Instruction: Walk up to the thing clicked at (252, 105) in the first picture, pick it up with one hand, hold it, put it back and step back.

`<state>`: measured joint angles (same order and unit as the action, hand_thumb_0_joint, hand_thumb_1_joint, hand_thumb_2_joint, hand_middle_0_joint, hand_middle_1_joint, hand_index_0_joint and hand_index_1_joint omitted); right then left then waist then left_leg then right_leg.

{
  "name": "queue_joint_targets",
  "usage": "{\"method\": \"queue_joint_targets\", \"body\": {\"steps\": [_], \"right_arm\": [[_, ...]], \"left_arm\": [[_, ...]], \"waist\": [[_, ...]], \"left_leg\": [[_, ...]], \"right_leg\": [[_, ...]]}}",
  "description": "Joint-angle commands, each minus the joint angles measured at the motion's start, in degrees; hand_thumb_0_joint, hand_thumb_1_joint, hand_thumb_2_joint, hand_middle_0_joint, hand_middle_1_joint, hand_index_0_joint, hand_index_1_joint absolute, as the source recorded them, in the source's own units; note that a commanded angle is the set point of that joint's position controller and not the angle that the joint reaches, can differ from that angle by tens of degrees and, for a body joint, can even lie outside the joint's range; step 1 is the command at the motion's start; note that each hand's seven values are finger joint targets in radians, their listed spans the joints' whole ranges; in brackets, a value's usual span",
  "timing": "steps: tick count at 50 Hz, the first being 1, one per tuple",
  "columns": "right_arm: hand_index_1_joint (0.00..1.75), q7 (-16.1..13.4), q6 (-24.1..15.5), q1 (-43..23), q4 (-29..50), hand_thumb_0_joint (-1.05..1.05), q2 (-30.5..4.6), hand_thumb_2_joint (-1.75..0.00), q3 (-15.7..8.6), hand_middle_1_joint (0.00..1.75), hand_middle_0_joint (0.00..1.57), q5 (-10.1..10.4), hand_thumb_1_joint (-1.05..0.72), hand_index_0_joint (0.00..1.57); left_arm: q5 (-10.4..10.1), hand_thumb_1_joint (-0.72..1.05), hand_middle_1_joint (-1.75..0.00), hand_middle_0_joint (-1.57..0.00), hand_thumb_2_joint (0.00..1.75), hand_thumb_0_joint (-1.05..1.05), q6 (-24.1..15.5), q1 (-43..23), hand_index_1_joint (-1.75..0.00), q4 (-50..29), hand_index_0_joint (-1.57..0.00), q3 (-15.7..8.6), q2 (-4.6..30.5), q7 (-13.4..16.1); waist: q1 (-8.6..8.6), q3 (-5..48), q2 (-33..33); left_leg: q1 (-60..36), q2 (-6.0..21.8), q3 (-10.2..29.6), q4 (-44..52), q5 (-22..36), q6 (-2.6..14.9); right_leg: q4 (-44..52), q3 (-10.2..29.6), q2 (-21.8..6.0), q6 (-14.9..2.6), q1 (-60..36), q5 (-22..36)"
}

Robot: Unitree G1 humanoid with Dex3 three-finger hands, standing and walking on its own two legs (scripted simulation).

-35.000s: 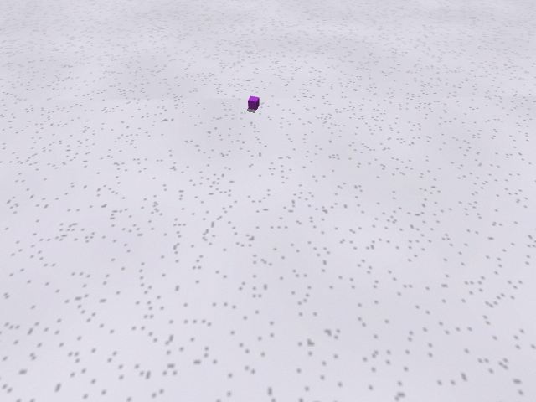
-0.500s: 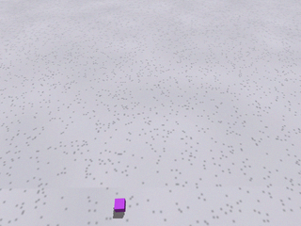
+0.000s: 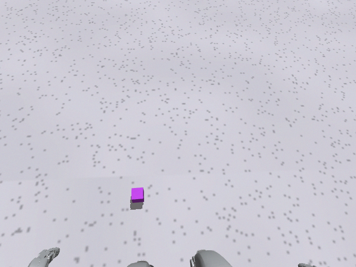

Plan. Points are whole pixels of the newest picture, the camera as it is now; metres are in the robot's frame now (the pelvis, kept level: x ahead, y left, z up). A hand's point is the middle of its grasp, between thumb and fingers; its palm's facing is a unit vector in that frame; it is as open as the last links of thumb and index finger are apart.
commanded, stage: step back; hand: left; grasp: from above
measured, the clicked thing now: (137, 195) +0.50 +0.18 -0.73
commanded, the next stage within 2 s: none
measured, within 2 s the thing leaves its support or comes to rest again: neither
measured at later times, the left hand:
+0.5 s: hand out of the picture +0.00 +0.28 -0.15, palm faces +0.02 -0.92 -0.40, open 7.4 cm
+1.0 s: hand out of the picture -0.22 +0.24 -0.14, palm faces -0.05 -0.91 -0.41, open 7.4 cm
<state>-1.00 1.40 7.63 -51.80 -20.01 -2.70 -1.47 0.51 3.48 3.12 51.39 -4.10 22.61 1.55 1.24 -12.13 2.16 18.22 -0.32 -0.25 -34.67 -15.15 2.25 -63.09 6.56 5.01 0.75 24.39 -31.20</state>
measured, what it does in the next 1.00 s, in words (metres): walks backwards: right foot, then left foot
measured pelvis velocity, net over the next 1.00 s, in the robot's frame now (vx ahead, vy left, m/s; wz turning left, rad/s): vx -0.29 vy -0.03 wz -0.07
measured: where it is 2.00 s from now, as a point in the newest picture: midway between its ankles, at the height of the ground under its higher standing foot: outside the picture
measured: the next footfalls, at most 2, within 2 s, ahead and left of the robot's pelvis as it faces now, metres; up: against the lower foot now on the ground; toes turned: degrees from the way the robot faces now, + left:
right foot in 0.14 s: +0.00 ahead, -0.13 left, +0.00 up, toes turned +0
left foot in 0.48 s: -0.10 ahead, +0.12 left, +0.00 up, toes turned -1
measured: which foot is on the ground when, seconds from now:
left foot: down 0.00-0.16, up 0.18-0.46, down 0.48-0.92, up 0.94-1.00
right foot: up 0.00-0.12, down 0.14-0.50, up 0.52-0.86, down 0.88-1.00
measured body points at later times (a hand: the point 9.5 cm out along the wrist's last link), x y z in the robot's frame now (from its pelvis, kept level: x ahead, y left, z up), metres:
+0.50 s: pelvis -0.13 +0.01 -0.01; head -0.06 +0.01 +0.43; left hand +0.00 +0.32 -0.12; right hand -0.02 -0.31 -0.13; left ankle -0.14 +0.12 -0.73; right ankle -0.04 -0.13 -0.73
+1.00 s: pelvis -0.29 -0.03 -0.01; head -0.25 -0.04 +0.44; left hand -0.22 +0.29 -0.12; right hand -0.19 -0.35 -0.12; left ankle -0.21 +0.12 -0.68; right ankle -0.30 -0.14 -0.73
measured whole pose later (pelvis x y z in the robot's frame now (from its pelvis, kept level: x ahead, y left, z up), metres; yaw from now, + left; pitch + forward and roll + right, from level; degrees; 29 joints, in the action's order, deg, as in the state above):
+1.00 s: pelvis -0.29 -0.03 -0.01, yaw -4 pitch -3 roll +1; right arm -1.2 3.6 7.2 -48.1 -23.4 -3.6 -0.3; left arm 2.4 3.0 13.9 49.5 -4.5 20.1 -0.6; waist -1.7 -8.6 -1.3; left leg 31.1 -4.6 7.4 -57.9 -25.2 -0.7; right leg -39.0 1.9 -0.3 -0.9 15.3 -21.1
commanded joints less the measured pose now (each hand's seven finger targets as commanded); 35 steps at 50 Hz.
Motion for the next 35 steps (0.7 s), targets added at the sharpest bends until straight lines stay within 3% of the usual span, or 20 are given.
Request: {"method": "queue_joint_targets", "body": {"steps": [1,3,5,6,7,8,9,11,12,16,19,21,22,23,24,25,26,28,29,35], "right_arm": [[0.3,-1.13,-0.76,2.45,5.07,0.0,-15.66,-0.9,-4.1,0.3,0.2,0.16,-0.9,0.2],[0.3,-0.81,-0.38,0.61,6.06,0.0,-16.26,-0.9,-3.77,0.3,0.2,0.2,-0.9,0.2],[0.3,-0.5,0.2,-1.89,6.76,0.0,-16.65,-0.9,-3.69,0.3,0.2,0.85,-0.9,0.2],[0.3,-0.34,0.35,-1.42,6.57,0.0,-15.11,-0.9,-3.2,0.3,0.2,1.36,-0.9,0.2],[0.3,-0.13,0.42,-0.92,7.17,0.0,-12.87,-0.9,-2.46,0.3,0.2,1.66,-0.9,0.2],[0.3,-0.76,0.87,-4.31,7.68,0.0,-12.13,-0.9,-2.88,0.3,0.2,1.73,-0.9,0.2],[0.3,-0.99,1.11,-2.92,6.38,0.0,-13.73,-0.9,-3.48,0.3,0.2,1.23,-0.9,0.2],[0.3,-0.8,0.86,1.93,4.16,0.0,-13.04,-0.9,-2.91,0.3,0.2,2.2,-0.9,0.2],[0.3,-0.98,0.57,2.37,4.07,0.0,-12.95,-0.9,-2.56,0.3,0.2,2.45,-0.9,0.2],[0.3,-1.04,0.09,1.26,5.46,0.0,-12.33,-0.9,-1.91,0.3,0.2,1.78,-0.9,0.2],[0.3,-0.72,-0.03,1.45,6.17,0.0,-11.79,-0.9,-2.14,0.3,0.2,1.07,-0.9,0.2],[0.3,-0.33,-0.26,4.45,4.81,0.0,-11.8,-0.9,-2.73,0.3,0.2,0.7,-0.9,0.2],[0.3,-0.1,-0.52,7.06,3.76,0.0,-11.81,-0.9,-3.0,0.3,0.2,0.54,-0.9,0.2],[0.3,-0.04,-0.8,7.59,3.49,0.0,-12.73,-0.9,-3.45,0.3,0.2,-0.02,-0.9,0.2],[0.3,0.04,-1.08,6.66,4.47,0.0,-16.38,-0.9,-4.38,0.3,0.2,-1.13,-0.9,0.2],[0.3,0.73,-0.88,2.36,5.93,0.0,-22.97,-0.9,-5.43,0.3,0.2,-0.68,-0.9,0.2],[0.3,0.58,-1.22,2.35,5.97,0.0,-22.92,-0.9,-5.59,0.3,0.2,-0.7,-0.9,0.2],[0.3,-0.15,-1.37,-2.74,6.53,0.0,-16.93,-0.9,-3.55,0.3,0.2,-0.69,-0.9,0.2],[0.3,-0.51,-1.47,-3.91,7.08,0.0,-15.71,-0.9,-3.36,0.3,0.2,-0.55,-0.9,0.2],[0.3,-0.82,-1.44,1.58,7.68,0.0,-14.89,-0.9,-3.92,0.3,0.2,0.0,-0.9,0.2]], "left_arm": [[0.11,0.9,-0.3,-0.2,0.9,0.0,-1.93,2.94,-0.3,-5.01,-0.2,-2.71,9.11,0.16],[0.28,0.9,-0.3,-0.2,0.9,0.0,-2.41,5.91,-0.3,-4.19,-0.2,-3.05,8.76,-0.2],[0.79,0.9,-0.3,-0.2,0.9,0.0,-2.75,10.46,-0.3,-2.3,-0.2,-3.34,8.23,-0.36],[1.43,0.9,-0.3,-0.2,0.9,0.0,-3.11,10.84,-0.3,-2.28,-0.2,-3.76,9.99,-0.25],[2.07,0.9,-0.3,-0.2,0.9,0.0,-3.48,10.95,-0.3,-3.15,-0.2,-4.85,14.04,-0.3],[1.24,0.9,-0.3,-0.2,0.9,0.0,-3.19,7.39,-0.3,-4.82,-0.2,-5.72,19.56,-0.52],[1.68,0.9,-0.3,-0.2,0.9,0.0,-3.71,4.25,-0.3,-7.11,-0.2,-5.57,18.44,-0.32],[0.65,0.9,-0.3,-0.2,0.9,0.0,-3.61,0.45,-0.3,-7.88,-0.2,-4.25,12.81,0.1],[0.89,0.9,-0.3,-0.2,0.9,0.0,-3.46,0.16,-0.3,-8.45,-0.2,-4.48,12.47,0.18],[1.52,0.9,-0.3,-0.2,0.9,0.0,-3.06,5.2,-0.3,-9.38,-0.2,-4.01,10.62,0.63],[1.41,0.9,-0.3,-0.2,0.9,0.0,-2.51,6.67,-0.3,-9.97,-0.2,-4.03,12.07,0.72],[0.95,0.9,-0.3,-0.2,0.9,0.0,-1.99,4.98,-0.3,-10.66,-0.2,-3.84,12.75,0.36],[0.51,0.9,-0.3,-0.2,0.9,0.0,-1.72,3.56,-0.3,-11.22,-0.2,-3.63,13.19,0.07],[0.37,0.9,-0.3,-0.2,0.9,0.0,-1.37,3.54,-0.3,-11.54,-0.2,-3.14,11.93,-0.08],[0.15,0.9,-0.3,-0.2,0.9,0.0,-1.12,5.27,-0.3,-12.12,-0.2,-2.64,9.49,-0.18],[-0.18,0.9,-0.3,-0.2,0.9,0.0,-1.38,2.65,-0.3,-12.46,-0.2,-3.02,9.68,0.43],[0.81,0.9,-0.3,-0.2,0.9,0.0,-1.36,0.48,-0.3,-11.44,-0.2,-4.07,11.21,1.04],[-0.37,0.9,-0.3,-0.2,0.9,0.0,-1.09,4.25,-0.3,-9.57,-0.2,-3.75,9.87,0.87],[-0.54,0.9,-0.3,-0.2,0.9,0.0,-1.12,6.7,-0.3,-8.35,-0.2,-3.81,9.89,0.69],[0.47,0.9,-0.3,-0.2,0.9,0.0,-1.57,7.45,-0.3,-8.7,-0.2,-3.9,9.78,-0.17]], "waist": [[1.06,16.1,-9.88],[0.26,17.86,-11.26],[-2.36,18.15,-9.77],[-2.14,17.87,-7.55],[-1.9,16.65,3.89],[-4.34,12.44,14.4],[-3.02,9.78,10.09],[0.29,10.29,2.68],[0.16,11.28,4.38],[-3.71,13.26,5.76],[-4.15,14.62,9.11],[-2.12,15.38,10.32],[-0.54,15.91,8.92],[0.11,15.68,5.7],[-0.46,16.18,-4.53],[0.86,14.4,-18.11],[2.48,13.34,-14.98],[-2.22,12.99,-6.42],[-3.32,11.93,-8.13],[0.4,13.17,-10.56]], "left_leg": [[-18.21,15.18,14.34,4.14,34.97,12.64],[-14.44,13.79,13.07,2.8,29.84,10.76],[-7.47,12.19,10.91,0.64,22.05,7.97],[-1.01,10.36,10.38,-0.66,15.37,4.94],[9.83,3.78,6.88,-9.17,2.13,0.89],[8.96,-5.52,3.42,-24.54,-20.11,-1.45],[7.22,-4.66,9.87,-33.57,-21.05,-2.1],[8.64,-6.97,11.96,-36.9,-14.46,-2.32],[9.12,-7.56,10.42,-36.72,-13.42,-2.62],[10.86,-5.22,7.09,-24.57,-15.12,-3.68],[6.53,-2.5,3.96,-11.23,-14.74,-2.92],[0.31,-1.93,1.39,-1.71,-9.94,-2.0],[-4.93,-1.92,-0.15,5.08,-3.23,-1.54],[-8.08,-0.26,2.65,10.03,3.21,-0.7],[-11.63,9.77,16.64,13.37,6.87,2.51],[-5.02,21.58,30.1,16.67,15.99,11.32],[-0.76,24.29,34.76,17.04,17.7,15.92],[-4.76,16.68,18.57,11.96,26.15,11.25],[-4.66,15.3,15.6,11.31,25.89,10.02],[-14.13,15.02,13.28,8.82,26.48,12.92]], "right_leg": [[13.01,-1.25,-3.09,0.29,1.68,1.17],[22.92,-4.14,-3.55,-0.62,-5.06,5.11],[36.0,-6.81,-2.88,-2.13,-14.39,17.05],[37.81,-2.72,-5.23,-3.63,-18.98,21.97],[40.2,13.16,-15.63,-7.66,-21.65,24.95],[45.69,25.67,-28.11,-18.99,-8.07,29.1],[44.51,27.09,-29.18,-20.33,-4.14,34.13],[39.38,11.19,-19.79,-15.03,-7.99,42.34],[38.46,8.38,-18.28,-13.33,-9.76,42.52],[34.92,5.83,-17.3,-13.16,-20.36,46.01],[33.17,6.7,-18.31,-12.97,-21.74,46.97],[31.76,6.76,-17.56,-11.96,-17.77,42.49],[29.95,5.88,-16.92,-10.5,-14.13,39.3],[28.5,5.31,-15.27,-7.97,-9.91,32.45],[21.03,2.79,-9.56,-4.62,-1.78,19.56],[8.13,-3.11,1.51,-1.8,2.5,-4.6],[-2.6,4.35,0.98,-1.6,0.57,-7.04],[-10.11,7.05,1.82,-2.37,4.53,-0.77],[-11.7,5.75,1.61,-2.21,4.92,1.42],[-1.12,1.66,-0.31,1.78,4.76,1.68]]}}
